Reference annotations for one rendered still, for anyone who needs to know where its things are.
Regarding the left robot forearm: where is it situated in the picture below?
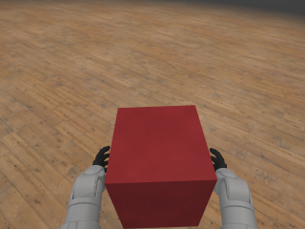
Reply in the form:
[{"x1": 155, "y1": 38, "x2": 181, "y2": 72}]
[{"x1": 60, "y1": 165, "x2": 106, "y2": 229}]

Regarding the right robot forearm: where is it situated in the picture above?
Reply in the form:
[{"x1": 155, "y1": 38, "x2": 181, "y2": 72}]
[{"x1": 213, "y1": 168, "x2": 258, "y2": 229}]

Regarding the carton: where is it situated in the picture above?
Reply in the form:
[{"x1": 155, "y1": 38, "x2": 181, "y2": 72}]
[{"x1": 104, "y1": 105, "x2": 217, "y2": 229}]

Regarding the robot right hand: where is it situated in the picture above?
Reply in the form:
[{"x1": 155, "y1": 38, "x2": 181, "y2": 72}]
[{"x1": 210, "y1": 148, "x2": 227, "y2": 172}]

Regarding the robot left hand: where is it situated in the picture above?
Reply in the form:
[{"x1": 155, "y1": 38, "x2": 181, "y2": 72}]
[{"x1": 92, "y1": 146, "x2": 111, "y2": 174}]

